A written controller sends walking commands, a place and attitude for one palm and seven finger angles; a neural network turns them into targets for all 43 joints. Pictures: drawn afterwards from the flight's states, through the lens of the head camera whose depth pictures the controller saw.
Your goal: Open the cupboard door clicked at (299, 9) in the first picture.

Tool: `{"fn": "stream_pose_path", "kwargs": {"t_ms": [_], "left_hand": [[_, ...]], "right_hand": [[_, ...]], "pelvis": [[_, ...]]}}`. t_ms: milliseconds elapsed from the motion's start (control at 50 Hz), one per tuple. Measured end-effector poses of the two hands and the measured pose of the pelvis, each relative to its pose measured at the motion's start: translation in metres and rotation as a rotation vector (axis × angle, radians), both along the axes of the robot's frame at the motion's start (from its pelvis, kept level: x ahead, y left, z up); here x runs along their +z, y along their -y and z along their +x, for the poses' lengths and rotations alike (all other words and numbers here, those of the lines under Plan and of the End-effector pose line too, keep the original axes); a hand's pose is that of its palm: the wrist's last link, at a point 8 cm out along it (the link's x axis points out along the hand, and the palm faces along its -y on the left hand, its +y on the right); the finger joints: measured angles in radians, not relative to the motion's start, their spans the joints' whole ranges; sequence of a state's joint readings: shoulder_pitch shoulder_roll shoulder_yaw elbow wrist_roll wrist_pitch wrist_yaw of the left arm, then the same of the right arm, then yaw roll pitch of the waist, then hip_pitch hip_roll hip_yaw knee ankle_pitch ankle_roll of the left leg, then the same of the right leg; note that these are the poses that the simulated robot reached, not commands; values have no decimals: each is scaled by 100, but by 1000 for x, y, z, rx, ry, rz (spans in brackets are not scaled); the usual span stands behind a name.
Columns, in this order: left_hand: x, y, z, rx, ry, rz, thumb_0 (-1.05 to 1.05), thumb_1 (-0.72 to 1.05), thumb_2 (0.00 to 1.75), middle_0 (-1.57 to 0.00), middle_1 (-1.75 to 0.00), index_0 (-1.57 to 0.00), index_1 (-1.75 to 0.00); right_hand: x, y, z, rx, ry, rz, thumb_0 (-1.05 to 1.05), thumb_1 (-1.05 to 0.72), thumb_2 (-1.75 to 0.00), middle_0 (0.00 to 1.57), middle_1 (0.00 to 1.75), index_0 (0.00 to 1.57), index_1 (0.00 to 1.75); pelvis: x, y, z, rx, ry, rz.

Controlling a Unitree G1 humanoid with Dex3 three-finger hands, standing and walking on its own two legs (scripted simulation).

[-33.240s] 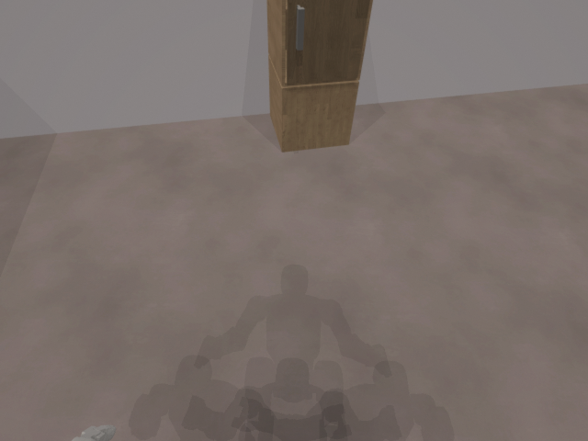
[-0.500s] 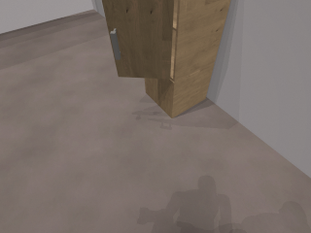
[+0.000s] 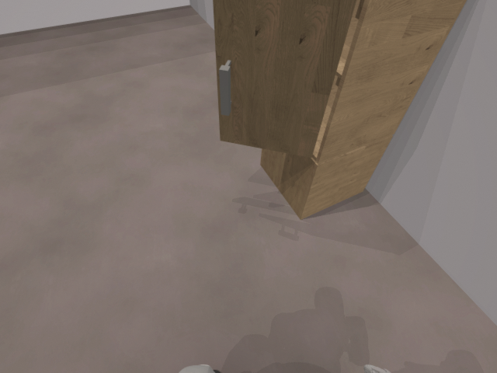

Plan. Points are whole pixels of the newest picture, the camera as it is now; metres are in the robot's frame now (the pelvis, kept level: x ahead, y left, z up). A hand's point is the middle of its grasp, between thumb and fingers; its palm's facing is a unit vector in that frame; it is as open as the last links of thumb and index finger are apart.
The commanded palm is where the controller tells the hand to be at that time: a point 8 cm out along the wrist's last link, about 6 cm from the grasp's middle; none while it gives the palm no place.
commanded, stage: take the last steps up to it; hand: left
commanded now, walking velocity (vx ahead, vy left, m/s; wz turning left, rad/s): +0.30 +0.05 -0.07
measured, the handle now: (227, 88) +0.90 +0.18 -0.08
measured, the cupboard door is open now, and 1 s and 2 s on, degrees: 49 49 49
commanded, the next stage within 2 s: come to a stop and stand still in 0.62 s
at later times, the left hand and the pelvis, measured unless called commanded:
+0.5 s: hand (185, 267) +0.32 +0.17 -0.14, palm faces -0.05 -0.97 -0.23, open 7.3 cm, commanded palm none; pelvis +0.18 -0.01 +0.00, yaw -3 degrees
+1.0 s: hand (167, 285) +0.30 +0.21 -0.18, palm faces +0.00 -0.99 -0.17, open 7.3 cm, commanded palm none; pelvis +0.31 +0.04 +0.01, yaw -4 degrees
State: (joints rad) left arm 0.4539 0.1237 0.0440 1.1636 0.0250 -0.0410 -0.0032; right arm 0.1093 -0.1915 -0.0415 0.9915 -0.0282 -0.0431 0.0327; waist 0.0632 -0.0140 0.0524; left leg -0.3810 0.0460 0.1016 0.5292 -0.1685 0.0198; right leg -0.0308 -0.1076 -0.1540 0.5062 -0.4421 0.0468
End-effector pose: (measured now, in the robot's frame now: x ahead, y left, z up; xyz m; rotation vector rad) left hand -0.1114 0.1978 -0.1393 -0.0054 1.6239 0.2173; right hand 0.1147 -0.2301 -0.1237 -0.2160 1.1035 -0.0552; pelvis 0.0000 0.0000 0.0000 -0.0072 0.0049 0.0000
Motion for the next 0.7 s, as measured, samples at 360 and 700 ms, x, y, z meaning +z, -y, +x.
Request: {"fn": "stream_pose_path", "kwargs": {"t_ms": [360, 700], "left_hand": [[31, -50, 351, -261, 480, 104, 0, 92, 90, -20, -30, -19, -30], [22, -37, 392, -177, 318, 95, -1, 96, 90, -21, -30, -20, -30]], "right_hand": [[-7, -10, -27, -218, -285, 4, 0, -93, -90, 20, 30, 20, 30], [1, -4, 140, -189, -237, 34, 1, -92, -90, 20, 30, 20, 30]], "pelvis": [[13, -14, 127, -56, 7, 43], [21, 1, 252, -34, 4, 19]]}}
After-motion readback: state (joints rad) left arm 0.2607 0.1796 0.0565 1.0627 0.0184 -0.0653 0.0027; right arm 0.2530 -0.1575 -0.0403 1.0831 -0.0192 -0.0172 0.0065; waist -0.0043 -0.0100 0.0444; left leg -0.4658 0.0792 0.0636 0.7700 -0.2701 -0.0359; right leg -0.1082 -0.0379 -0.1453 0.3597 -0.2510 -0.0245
